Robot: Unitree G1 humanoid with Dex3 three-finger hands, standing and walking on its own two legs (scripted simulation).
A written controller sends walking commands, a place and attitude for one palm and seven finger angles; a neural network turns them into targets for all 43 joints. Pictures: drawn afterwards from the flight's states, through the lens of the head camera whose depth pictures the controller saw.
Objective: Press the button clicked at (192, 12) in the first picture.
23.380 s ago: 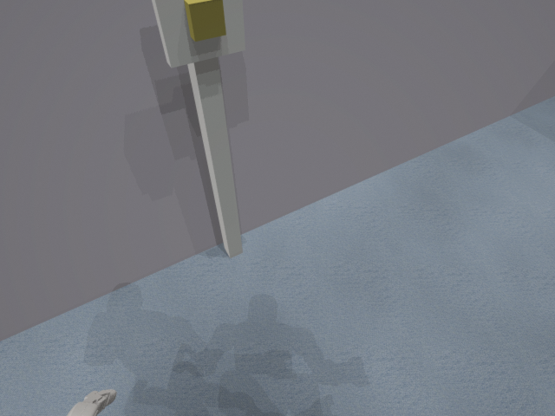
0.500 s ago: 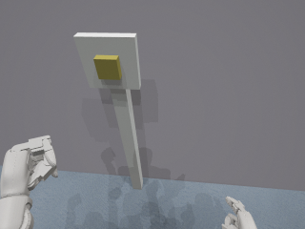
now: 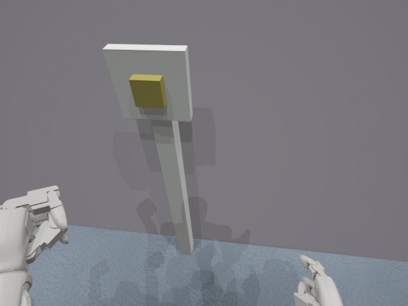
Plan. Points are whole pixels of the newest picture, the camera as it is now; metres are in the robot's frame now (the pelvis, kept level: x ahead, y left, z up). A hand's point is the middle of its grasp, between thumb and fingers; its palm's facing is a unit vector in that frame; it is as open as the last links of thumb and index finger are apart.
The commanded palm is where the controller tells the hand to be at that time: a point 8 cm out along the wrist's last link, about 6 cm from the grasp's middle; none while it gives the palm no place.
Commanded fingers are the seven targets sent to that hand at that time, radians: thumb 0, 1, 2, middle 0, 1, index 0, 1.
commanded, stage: step back with the hand held close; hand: left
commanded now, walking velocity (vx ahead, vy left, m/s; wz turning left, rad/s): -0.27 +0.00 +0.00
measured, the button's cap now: (149, 90) +0.51 +0.19 +0.19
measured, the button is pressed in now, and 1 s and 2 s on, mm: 0 0 0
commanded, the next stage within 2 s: stop stepping back and stand still in 1.02 s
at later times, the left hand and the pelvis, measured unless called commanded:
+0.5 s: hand (31, 253) +0.14 +0.25 +0.16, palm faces +0.31 -0.82 -0.48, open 3.1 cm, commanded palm +0.08 +0.30 +0.17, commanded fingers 0.00 0.90 0.90 -1.30 -1.50 -1.30 -1.50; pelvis -0.06 +0.02 -0.01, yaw -1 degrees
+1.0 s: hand out of the picture +0.02 +0.29 +0.17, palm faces +0.44 -0.79 -0.43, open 3.1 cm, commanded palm -0.04 +0.32 +0.17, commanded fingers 0.00 0.90 0.90 -1.30 -1.50 -1.30 -1.50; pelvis -0.16 +0.04 -0.02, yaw +2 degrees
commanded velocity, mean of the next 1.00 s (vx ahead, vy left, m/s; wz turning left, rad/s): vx -0.30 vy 0.00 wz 0.00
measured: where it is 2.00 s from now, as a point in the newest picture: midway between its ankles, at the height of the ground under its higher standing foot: outside the picture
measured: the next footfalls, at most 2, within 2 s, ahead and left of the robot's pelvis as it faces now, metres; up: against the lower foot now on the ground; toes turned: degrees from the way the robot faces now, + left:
right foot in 1.04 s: -0.24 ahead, -0.04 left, +0.00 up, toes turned -2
left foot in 1.24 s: -0.17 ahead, +0.14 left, +0.00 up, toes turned +0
